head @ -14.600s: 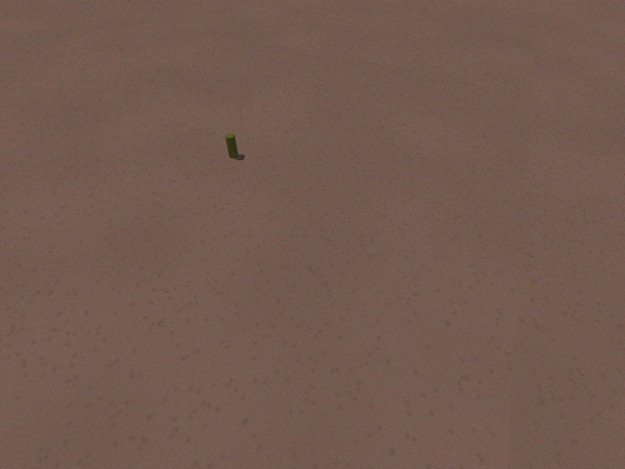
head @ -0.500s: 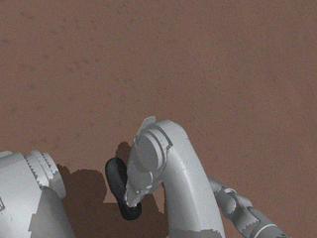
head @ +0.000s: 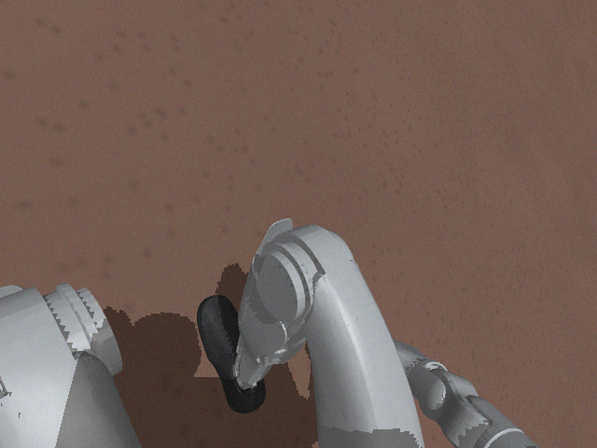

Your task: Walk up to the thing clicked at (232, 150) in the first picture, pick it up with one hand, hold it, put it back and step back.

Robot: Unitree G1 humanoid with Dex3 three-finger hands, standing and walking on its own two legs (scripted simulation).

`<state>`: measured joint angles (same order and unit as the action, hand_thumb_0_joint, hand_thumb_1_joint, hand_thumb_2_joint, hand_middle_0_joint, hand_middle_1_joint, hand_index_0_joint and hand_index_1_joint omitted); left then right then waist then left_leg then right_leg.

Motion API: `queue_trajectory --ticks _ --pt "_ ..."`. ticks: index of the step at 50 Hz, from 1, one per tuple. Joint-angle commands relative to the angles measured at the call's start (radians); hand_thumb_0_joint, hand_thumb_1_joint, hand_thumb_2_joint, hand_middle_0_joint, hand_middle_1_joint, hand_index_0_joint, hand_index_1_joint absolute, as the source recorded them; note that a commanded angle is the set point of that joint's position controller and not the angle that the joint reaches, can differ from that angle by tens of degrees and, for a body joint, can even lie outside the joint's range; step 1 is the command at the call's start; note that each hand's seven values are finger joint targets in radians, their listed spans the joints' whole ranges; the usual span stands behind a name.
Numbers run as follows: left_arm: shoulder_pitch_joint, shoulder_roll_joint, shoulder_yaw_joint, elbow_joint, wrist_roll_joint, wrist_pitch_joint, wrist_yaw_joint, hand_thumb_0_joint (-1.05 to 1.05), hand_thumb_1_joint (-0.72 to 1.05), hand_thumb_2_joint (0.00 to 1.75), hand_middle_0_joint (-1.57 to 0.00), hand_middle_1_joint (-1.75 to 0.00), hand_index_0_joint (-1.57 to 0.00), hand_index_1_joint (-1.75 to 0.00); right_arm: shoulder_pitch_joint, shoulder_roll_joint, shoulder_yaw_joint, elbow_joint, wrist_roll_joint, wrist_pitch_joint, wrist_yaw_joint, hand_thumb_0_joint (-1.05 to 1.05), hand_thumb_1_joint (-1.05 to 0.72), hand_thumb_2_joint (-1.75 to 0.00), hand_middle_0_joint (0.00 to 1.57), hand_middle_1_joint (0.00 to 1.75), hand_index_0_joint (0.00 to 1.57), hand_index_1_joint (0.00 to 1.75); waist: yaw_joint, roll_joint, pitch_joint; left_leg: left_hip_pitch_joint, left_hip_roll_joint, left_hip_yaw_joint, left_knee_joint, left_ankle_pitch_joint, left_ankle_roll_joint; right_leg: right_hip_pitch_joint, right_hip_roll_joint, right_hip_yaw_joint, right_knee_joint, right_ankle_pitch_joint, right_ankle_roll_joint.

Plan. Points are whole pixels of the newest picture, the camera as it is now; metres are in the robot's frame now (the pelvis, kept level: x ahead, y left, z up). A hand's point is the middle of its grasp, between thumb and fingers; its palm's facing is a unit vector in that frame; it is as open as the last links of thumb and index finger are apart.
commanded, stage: settle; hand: left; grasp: from the side
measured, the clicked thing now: out of the picture +0.43 +0.32 -0.22
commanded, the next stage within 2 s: lift in 1.82 s
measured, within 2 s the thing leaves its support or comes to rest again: leaves its support in 0.06 s
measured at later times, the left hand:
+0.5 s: hand out of the picture +0.42 +0.34 -0.09, palm faces +0.44 -0.90 -0.01, open 6.4 cm
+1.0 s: hand out of the picture +0.42 +0.34 +0.00, palm faces +0.39 -0.92 -0.08, open 6.4 cm
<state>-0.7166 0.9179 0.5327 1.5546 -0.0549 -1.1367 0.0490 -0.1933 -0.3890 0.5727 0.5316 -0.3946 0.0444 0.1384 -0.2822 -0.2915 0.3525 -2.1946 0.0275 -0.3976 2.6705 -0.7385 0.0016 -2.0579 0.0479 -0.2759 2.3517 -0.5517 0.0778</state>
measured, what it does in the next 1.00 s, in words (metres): stands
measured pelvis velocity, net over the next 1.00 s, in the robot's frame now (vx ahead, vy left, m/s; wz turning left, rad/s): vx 0.03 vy -0.02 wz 0.15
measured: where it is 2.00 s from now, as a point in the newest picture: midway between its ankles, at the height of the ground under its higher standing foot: (168, 424)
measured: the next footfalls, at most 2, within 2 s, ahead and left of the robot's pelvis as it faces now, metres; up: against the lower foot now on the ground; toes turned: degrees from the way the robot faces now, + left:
none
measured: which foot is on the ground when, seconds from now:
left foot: down 0.00-1.00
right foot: down 0.00-1.00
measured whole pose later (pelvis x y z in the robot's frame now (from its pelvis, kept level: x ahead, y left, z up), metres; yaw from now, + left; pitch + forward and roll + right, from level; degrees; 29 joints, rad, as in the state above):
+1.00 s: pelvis +0.03 -0.02 +0.05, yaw +9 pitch +30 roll -10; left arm -0.64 0.57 0.46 0.96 -0.13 -0.66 -0.17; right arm 0.05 -0.32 0.17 0.61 -0.13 0.07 0.09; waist -0.15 -0.03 -0.02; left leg -2.24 0.02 -0.17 2.43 -0.72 0.00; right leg -2.18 -0.03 -0.12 2.30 -0.64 0.02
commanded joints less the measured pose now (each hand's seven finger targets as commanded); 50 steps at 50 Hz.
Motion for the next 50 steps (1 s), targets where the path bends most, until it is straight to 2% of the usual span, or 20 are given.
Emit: queue_trajectory --ticks 1,6,14,15,20,23,24,25,28,29,30,33,34,36,38,40,43,45,47,50 --pt "-0.199 0.192 -0.004 -0.191 0.008 -0.061 -0.010 0.00 0.59 1.29 -1.27 -1.35 -1.25 -1.37 0.047 -0.361 -0.135 0.011 0.005 0.021 -0.023 0.00 -0.90 -0.90 0.20 0.30 0.20 0.30 -0.119 0.603 -0.598 0.380 0.056 0.098 -0.350 0.192 -0.025 0.317 0.043 -0.086 -0.131 0.161 -0.072" --pt "-0.201 0.202 0.047 -0.289 -0.004 -0.035 -0.009 0.00 0.53 1.30 -1.29 -1.37 -1.28 -1.39 0.076 -0.367 -0.162 0.016 0.013 0.029 -0.019 0.00 -0.90 -0.90 0.20 0.30 0.20 0.30 -0.096 0.655 -0.658 0.440 0.061 0.092 -0.374 0.223 -0.038 0.311 0.035 -0.082 -0.120 0.177 -0.076" --pt "-0.163 0.102 -0.036 -0.455 0.002 0.074 -0.072 0.00 0.51 1.34 -1.35 -1.43 -1.34 -1.45 0.109 -0.343 -0.243 0.015 0.063 0.032 -0.017 0.00 -0.90 -0.90 0.20 0.30 0.20 0.30 -0.053 0.676 -0.702 0.396 0.045 0.139 -0.424 0.152 -0.032 0.262 0.024 -0.051 -0.139 0.122 -0.088" --pt "-0.158 0.055 -0.058 -0.479 -0.008 0.091 -0.080 0.00 0.52 1.34 -1.35 -1.43 -1.34 -1.45 0.122 -0.341 -0.257 0.014 0.071 0.031 -0.016 0.00 -0.90 -0.90 0.20 0.30 0.20 0.30 -0.052 0.666 -0.709 0.405 0.044 0.140 -0.429 0.157 -0.032 0.257 0.019 -0.048 -0.144 0.130 -0.086" --pt "-0.205 0.032 -0.031 -0.570 -0.062 0.161 -0.088 0.00 0.49 1.31 -1.35 -1.42 -1.35 -1.44 0.175 -0.318 -0.301 0.023 0.119 0.026 -0.015 0.00 -0.89 -0.90 0.20 0.30 0.20 0.30 -0.023 0.616 -0.756 0.333 0.029 0.162 -0.438 0.093 -0.013 0.245 0.016 -0.020 -0.165 0.088 -0.091" --pt "-0.207 -0.028 -0.072 -0.612 -0.056 0.199 -0.107 0.00 0.50 1.33 -1.37 -1.44 -1.37 -1.46 0.201 -0.297 -0.332 0.020 0.141 0.021 -0.015 0.00 -0.89 -0.90 0.20 0.30 0.20 0.30 -0.015 0.608 -0.763 0.324 0.024 0.170 -0.466 0.054 -0.009 0.218 0.008 -0.009 -0.172 0.059 -0.094" --pt "-0.201 -0.015 -0.053 -0.632 -0.050 0.210 -0.110 0.00 0.50 1.33 -1.37 -1.44 -1.36 -1.45 0.208 -0.295 -0.348 0.028 0.151 0.020 -0.017 0.00 -0.88 -0.90 0.20 0.30 0.20 0.30 0.009 0.612 -0.779 0.339 0.022 0.174 -0.470 0.058 -0.010 0.195 0.007 -0.001 -0.171 0.059 -0.097" --pt "-0.185 -0.048 -0.084 -0.624 -0.041 0.226 -0.120 0.00 0.54 1.33 -1.36 -1.43 -1.36 -1.45 0.218 -0.285 -0.354 0.028 0.155 0.020 -0.018 0.00 -0.88 -0.89 0.20 0.30 0.20 0.30 0.006 0.622 -0.782 0.350 0.021 0.178 -0.479 0.085 -0.013 0.192 0.003 0.003 -0.168 0.077 -0.099" --pt "-0.178 -0.051 -0.069 -0.660 -0.039 0.267 -0.134 0.00 0.51 1.31 -1.34 -1.41 -1.34 -1.43 0.251 -0.265 -0.383 0.033 0.176 0.023 -0.020 0.00 -0.88 -0.89 0.20 0.30 0.20 0.30 0.037 0.602 -0.808 0.326 0.013 0.203 -0.485 0.066 -0.005 0.183 0.000 0.025 -0.184 0.049 -0.103" --pt "-0.192 -0.070 -0.087 -0.677 -0.042 0.280 -0.142 0.00 0.51 1.30 -1.33 -1.40 -1.33 -1.42 0.251 -0.261 -0.393 0.028 0.184 0.023 -0.021 0.00 -0.88 -0.89 0.20 0.30 0.20 0.30 0.037 0.604 -0.811 0.320 0.010 0.208 -0.496 0.056 -0.003 0.177 -0.004 0.029 -0.185 0.036 -0.104" --pt "-0.177 -0.057 -0.066 -0.686 -0.043 0.296 -0.146 0.00 0.48 1.30 -1.33 -1.40 -1.32 -1.41 0.259 -0.259 -0.406 0.028 0.193 0.023 -0.022 0.00 -0.88 -0.89 0.20 0.30 0.20 0.30 0.058 0.598 -0.824 0.324 0.009 0.212 -0.507 0.045 -0.001 0.164 -0.004 0.034 -0.189 0.022 -0.106" --pt "-0.171 -0.130 -0.100 -0.678 -0.058 0.336 -0.162 0.00 0.51 1.29 -1.33 -1.39 -1.32 -1.41 0.271 -0.245 -0.419 0.019 0.216 0.025 -0.027 0.00 -0.87 -0.89 0.20 0.30 0.20 0.30 0.054 0.599 -0.842 0.350 0.005 0.208 -0.539 0.032 -0.004 0.134 -0.014 0.042 -0.193 0.007 -0.109" --pt "-0.185 -0.097 -0.061 -0.730 -0.063 0.339 -0.161 0.00 0.49 1.29 -1.33 -1.39 -1.32 -1.41 0.281 -0.250 -0.432 0.018 0.222 0.026 -0.031 0.00 -0.87 -0.89 0.20 0.30 0.20 0.30 0.071 0.605 -0.866 0.378 0.006 0.203 -0.552 0.041 -0.007 0.128 -0.019 0.042 -0.193 0.013 -0.110" --pt "-0.236 -0.056 -0.040 -0.818 -0.065 0.348 -0.159 0.00 0.53 1.28 -1.33 -1.38 -1.33 -1.40 0.301 -0.239 -0.444 0.020 0.232 0.028 -0.036 0.00 -0.88 -0.89 0.20 0.30 0.20 0.30 0.088 0.639 -0.943 0.409 0.003 0.218 -0.553 0.084 -0.008 0.154 -0.023 0.059 -0.191 0.037 -0.113" --pt "-0.185 -0.110 -0.049 -0.792 -0.073 0.366 -0.165 0.00 0.51 1.29 -1.35 -1.40 -1.34 -1.42 0.312 -0.217 -0.456 0.019 0.242 0.029 -0.039 0.00 -0.88 -0.89 0.20 0.30 0.20 0.30 0.094 0.616 -0.977 0.412 -0.002 0.231 -0.551 0.108 -0.006 0.166 -0.026 0.068 -0.196 0.047 -0.114" --pt "-0.221 -0.100 -0.048 -0.846 -0.079 0.372 -0.169 0.00 0.52 1.29 -1.33 -1.39 -1.32 -1.41 0.335 -0.203 -0.468 0.038 0.249 0.027 -0.047 0.00 -0.88 -0.90 0.20 0.30 0.20 0.30 0.102 0.608 -1.004 0.397 -0.007 0.259 -0.538 0.130 0.000 0.196 -0.023 0.088 -0.212 0.060 -0.115" --pt "-0.214 -0.147 -0.079 -0.785 -0.082 0.388 -0.190 0.00 0.51 1.26 -1.32 -1.37 -1.31 -1.38 0.347 -0.194 -0.480 0.046 0.261 0.024 -0.054 0.00 -0.88 -0.90 0.20 0.30 0.20 0.30 0.081 0.559 -0.970 0.353 -0.011 0.274 -0.538 0.133 0.009 0.201 -0.029 0.102 -0.232 0.063 -0.111" --pt "-0.189 -0.108 -0.048 -0.786 -0.076 0.398 -0.203 0.00 0.49 1.26 -1.32 -1.37 -1.31 -1.39 0.357 -0.183 -0.493 0.041 0.266 0.025 -0.062 0.00 -0.89 -0.90 0.20 0.30 0.20 0.30 0.104 0.534 -1.020 0.353 -0.012 0.290 -0.529 0.146 0.015 0.246 -0.026 0.117 -0.253 0.067 -0.108" --pt "-0.182 -0.148 -0.065 -0.787 -0.085 0.408 -0.219 0.00 0.48 1.25 -1.30 -1.36 -1.29 -1.37 0.366 -0.172 -0.499 0.042 0.272 0.023 -0.063 0.00 -0.89 -0.90 0.20 0.30 0.20 0.30 0.105 0.501 -1.043 0.337 -0.015 0.299 -0.532 0.163 0.019 0.278 -0.030 0.124 -0.258 0.078 -0.105" --pt "-0.165 -0.144 -0.022 -0.779 -0.105 0.431 -0.232 0.00 0.48 1.26 -1.31 -1.37 -1.30 -1.38 0.379 -0.172 -0.514 0.038 0.286 0.019 -0.070 0.00 -0.89 -0.90 0.20 0.30 0.20 0.30 0.123 0.483 -1.083 0.359 -0.017 0.308 -0.541 0.199 0.019 0.301 -0.035 0.133 -0.267 0.102 -0.103"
